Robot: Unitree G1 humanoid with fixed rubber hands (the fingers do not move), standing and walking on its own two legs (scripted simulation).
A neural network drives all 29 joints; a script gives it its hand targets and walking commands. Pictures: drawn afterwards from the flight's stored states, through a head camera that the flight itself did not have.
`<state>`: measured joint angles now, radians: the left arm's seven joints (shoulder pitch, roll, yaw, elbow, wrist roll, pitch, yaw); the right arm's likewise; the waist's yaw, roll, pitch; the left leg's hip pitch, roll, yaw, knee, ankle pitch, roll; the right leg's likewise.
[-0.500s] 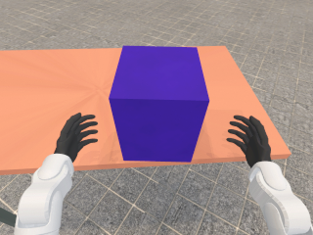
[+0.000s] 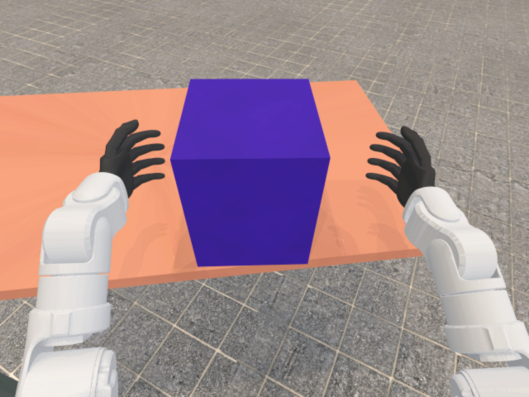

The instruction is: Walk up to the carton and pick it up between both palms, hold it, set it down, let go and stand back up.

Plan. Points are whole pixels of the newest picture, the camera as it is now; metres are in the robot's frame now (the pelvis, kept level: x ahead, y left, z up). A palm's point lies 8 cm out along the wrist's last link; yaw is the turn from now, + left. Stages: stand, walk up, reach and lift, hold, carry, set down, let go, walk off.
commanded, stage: reach and lift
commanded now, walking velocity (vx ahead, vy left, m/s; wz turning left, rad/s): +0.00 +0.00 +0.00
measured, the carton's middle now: (251, 175) +0.46 +0.02 +0.09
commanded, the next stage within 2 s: none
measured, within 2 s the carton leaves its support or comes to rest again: neither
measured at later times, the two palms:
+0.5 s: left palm (115, 119) +0.43 +0.20 +0.23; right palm (399, 128) +0.41 -0.19 +0.22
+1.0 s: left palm (130, 114) +0.45 +0.19 +0.22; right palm (382, 123) +0.43 -0.17 +0.21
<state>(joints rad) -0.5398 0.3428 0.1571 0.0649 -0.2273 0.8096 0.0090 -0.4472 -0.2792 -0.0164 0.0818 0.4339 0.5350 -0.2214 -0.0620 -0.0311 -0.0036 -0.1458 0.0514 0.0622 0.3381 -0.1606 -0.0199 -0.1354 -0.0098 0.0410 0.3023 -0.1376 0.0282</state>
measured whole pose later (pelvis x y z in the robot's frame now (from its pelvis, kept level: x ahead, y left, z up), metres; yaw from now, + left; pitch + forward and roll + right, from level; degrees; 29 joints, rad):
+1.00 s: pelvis +0.01 +0.00 +0.00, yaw +2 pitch +3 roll -1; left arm -1.11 0.39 0.01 0.93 -0.24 0.52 0.03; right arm -1.03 -0.26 0.03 0.89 0.44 0.39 -0.19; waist -0.09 -0.04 -0.07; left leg -0.24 0.05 0.01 0.37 -0.17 -0.02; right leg -0.20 -0.01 0.01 0.28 -0.13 0.03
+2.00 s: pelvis +0.01 +0.00 +0.00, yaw +2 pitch +7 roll -1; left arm -1.01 0.20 0.11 1.01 -0.08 0.25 0.10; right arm -0.93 -0.06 -0.09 0.96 0.24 0.16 -0.27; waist -0.06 -0.03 -0.10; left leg -0.36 0.05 0.00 0.40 -0.18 -0.03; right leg -0.30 0.00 0.00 0.30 -0.13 0.03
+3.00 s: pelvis +0.03 +0.00 +0.00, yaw +3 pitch -4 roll -1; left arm -0.82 -0.03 0.44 0.67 0.39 0.28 -0.09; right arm -0.69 0.15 -0.44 0.74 -0.19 -0.03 -0.13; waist -0.06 -0.07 0.07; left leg -0.04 0.03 0.02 0.30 -0.18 -0.02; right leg 0.01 -0.03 -0.05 0.23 -0.15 0.03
